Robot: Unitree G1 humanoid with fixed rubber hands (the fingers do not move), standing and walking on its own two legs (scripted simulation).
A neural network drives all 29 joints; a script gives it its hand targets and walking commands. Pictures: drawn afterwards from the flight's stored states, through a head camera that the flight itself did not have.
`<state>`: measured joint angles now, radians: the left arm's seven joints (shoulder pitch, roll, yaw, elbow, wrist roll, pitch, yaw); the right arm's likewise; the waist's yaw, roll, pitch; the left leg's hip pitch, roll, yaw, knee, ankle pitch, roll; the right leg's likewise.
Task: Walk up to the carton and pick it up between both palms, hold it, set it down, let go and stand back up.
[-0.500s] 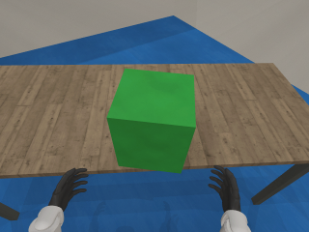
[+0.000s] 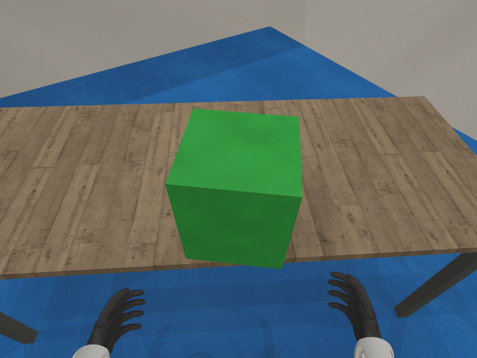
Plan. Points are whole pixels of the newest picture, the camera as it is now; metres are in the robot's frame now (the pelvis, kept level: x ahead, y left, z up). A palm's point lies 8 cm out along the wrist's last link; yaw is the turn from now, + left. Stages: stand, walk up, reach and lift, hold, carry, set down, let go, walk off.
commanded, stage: set down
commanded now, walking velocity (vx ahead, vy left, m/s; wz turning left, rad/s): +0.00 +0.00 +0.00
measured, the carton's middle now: (239, 191) +0.44 -0.02 +0.01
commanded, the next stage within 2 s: let go in 0.62 s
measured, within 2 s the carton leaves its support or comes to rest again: neither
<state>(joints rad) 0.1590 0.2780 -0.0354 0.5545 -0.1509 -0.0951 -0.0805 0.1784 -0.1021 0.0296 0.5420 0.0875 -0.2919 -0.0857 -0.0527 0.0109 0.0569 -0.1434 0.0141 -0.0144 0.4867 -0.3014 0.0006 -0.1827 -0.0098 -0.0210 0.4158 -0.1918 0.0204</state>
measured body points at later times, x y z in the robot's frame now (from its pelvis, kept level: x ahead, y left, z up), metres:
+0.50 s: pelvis +0.00 +0.00 +0.00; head +0.01 +0.00 +0.45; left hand +0.19 +0.22 -0.09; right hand +0.17 -0.22 -0.08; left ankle -0.02 +0.11 -0.74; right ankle +0.02 -0.14 -0.74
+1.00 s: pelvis +0.00 +0.00 +0.00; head +0.01 +0.00 +0.45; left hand +0.18 +0.21 -0.09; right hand +0.15 -0.23 -0.09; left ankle -0.02 +0.11 -0.74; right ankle +0.02 -0.14 -0.74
